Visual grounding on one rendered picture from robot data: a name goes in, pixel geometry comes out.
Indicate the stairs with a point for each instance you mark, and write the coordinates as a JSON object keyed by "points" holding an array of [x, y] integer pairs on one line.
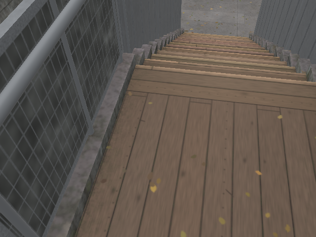
{"points": [[222, 54]]}

